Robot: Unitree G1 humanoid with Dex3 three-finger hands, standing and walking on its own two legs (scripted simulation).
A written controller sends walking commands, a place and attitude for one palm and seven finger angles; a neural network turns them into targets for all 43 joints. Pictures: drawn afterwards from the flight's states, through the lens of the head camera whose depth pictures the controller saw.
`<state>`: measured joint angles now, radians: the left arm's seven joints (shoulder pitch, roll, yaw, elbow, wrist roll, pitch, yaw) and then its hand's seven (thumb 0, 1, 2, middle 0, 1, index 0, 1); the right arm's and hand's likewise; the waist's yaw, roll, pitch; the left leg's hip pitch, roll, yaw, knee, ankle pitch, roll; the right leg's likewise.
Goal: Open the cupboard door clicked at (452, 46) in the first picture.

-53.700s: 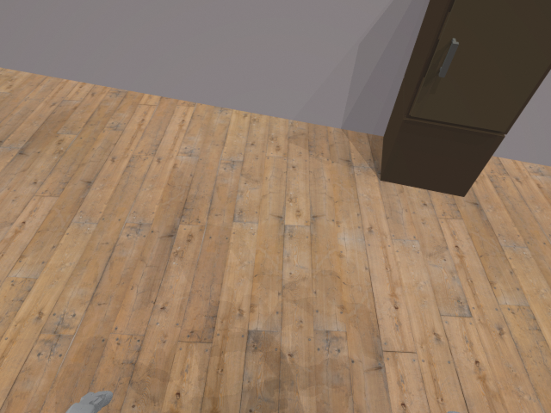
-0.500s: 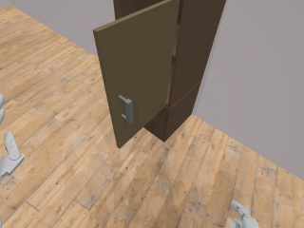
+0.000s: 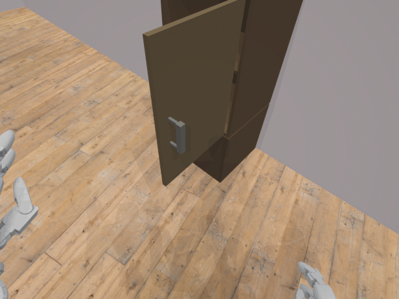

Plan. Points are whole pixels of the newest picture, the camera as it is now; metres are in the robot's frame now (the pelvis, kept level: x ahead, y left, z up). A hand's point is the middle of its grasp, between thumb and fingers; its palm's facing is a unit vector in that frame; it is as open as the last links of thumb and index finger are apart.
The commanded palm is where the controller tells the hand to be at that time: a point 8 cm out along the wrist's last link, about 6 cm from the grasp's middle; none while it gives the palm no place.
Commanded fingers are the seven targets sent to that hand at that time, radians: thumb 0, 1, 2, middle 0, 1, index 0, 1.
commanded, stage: stop stepping back and stand still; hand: left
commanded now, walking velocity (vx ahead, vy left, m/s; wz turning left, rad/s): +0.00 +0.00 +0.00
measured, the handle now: (176, 135) +0.59 +0.12 -0.07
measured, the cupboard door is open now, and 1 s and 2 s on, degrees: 91 91 91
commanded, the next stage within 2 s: let the arm hang, fingers relaxed in 0.06 s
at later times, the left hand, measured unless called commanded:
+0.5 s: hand out of the picture +0.05 +0.17 -0.18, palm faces +0.05 -0.98 -0.17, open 7.0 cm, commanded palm none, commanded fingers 0.00 0.90 0.90 -0.20 -0.30 -0.20 -0.30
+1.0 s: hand out of the picture +0.04 +0.21 -0.16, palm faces +0.05 -0.96 -0.27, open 7.4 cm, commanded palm none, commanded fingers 0.00 0.90 0.90 -0.20 -0.30 -0.20 -0.30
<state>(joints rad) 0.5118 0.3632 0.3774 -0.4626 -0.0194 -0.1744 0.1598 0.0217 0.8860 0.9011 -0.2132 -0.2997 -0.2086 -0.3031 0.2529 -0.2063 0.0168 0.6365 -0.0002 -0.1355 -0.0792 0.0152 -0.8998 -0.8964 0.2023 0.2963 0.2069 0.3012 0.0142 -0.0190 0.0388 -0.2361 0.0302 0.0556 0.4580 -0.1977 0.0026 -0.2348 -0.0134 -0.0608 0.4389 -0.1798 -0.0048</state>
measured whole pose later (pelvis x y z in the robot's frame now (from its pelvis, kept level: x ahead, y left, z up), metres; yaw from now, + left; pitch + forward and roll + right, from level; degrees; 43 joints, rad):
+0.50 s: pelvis -0.01 -0.01 -0.01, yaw +2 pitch -1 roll +0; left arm 0.26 0.19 0.02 0.86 0.02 0.06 0.02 0.00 0.98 0.90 -0.21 -0.30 -0.21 -0.30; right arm 0.25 -0.23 0.00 0.95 -0.03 0.03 0.00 0.01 -0.91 -0.90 0.20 0.30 0.20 0.30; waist -0.01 -0.04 0.08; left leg -0.34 0.02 0.02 0.59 -0.24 0.00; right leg -0.33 -0.03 -0.10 0.59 -0.25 -0.02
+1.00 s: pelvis +0.01 -0.01 +0.00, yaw +1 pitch -1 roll +0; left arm 0.19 0.23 0.02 1.12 0.01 0.00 0.01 0.01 0.91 0.90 -0.20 -0.30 -0.20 -0.30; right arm 0.24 -0.21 -0.01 1.10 -0.02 0.01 -0.01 0.01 -0.90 -0.90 0.20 0.30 0.20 0.30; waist 0.00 0.03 0.05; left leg -0.22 0.02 0.03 0.43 -0.19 0.00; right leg -0.22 -0.02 -0.08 0.43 -0.20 -0.02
